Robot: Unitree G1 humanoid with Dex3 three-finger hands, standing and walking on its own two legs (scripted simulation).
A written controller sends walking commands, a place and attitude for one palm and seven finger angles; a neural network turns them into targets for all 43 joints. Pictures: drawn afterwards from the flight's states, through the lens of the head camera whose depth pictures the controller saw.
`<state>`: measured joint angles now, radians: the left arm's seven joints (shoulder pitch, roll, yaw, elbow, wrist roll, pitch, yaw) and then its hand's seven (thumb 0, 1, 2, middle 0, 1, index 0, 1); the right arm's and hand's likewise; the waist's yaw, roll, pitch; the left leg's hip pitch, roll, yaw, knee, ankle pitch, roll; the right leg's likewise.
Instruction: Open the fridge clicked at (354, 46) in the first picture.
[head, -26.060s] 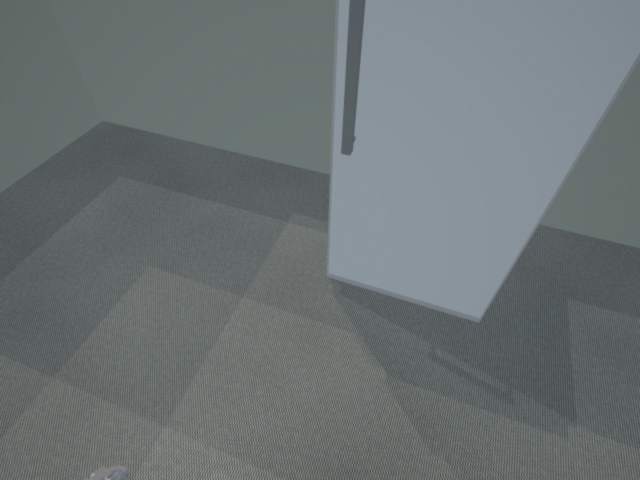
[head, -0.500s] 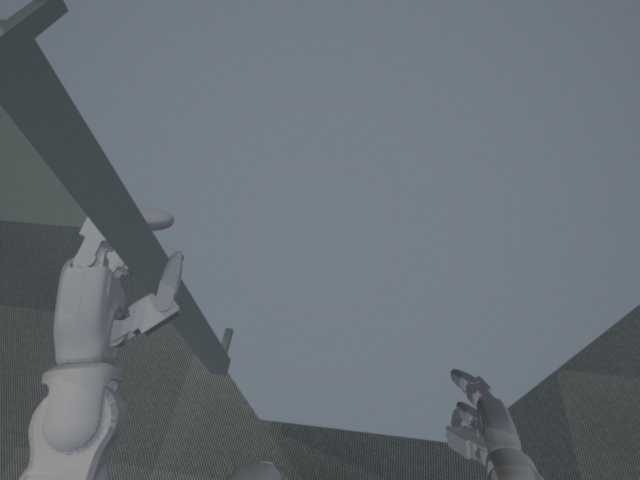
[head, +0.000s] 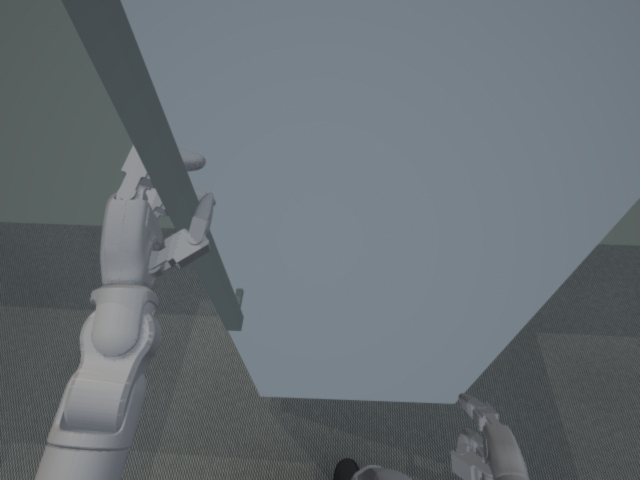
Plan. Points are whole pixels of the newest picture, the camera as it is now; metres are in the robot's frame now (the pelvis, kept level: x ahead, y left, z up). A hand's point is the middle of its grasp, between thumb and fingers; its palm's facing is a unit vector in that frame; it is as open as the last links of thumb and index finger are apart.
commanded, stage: walk backward, drawing the door open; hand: left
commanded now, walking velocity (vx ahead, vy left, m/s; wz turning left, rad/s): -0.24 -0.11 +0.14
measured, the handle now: (196, 208) +0.38 +0.13 +0.16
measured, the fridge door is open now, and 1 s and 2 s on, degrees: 1 29 69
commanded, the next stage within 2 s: none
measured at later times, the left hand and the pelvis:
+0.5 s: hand (198, 337) +0.22 +0.09 +0.18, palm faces +0.10 -0.99 -0.13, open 6.8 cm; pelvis -0.05 -0.05 +0.02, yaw +16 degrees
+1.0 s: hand (257, 477) +0.12 +0.04 +0.18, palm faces +0.54 -0.83 -0.15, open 6.5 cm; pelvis -0.05 -0.20 +0.00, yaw +32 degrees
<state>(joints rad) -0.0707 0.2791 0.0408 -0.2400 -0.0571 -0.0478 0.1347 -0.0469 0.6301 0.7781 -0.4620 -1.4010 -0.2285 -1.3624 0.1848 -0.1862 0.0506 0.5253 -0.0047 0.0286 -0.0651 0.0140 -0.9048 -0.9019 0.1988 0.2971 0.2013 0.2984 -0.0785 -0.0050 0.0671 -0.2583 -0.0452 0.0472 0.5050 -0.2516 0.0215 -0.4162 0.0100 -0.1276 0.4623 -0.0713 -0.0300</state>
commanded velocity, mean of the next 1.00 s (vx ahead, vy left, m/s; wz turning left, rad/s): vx -0.18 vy -0.27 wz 0.50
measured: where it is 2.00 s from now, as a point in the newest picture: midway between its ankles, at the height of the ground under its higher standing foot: outside the picture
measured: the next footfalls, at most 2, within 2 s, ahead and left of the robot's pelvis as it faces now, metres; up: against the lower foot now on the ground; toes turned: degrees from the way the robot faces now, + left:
left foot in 0.36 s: -0.03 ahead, +0.09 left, +0.00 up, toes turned +11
right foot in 0.66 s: +0.03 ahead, -0.24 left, +0.00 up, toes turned +23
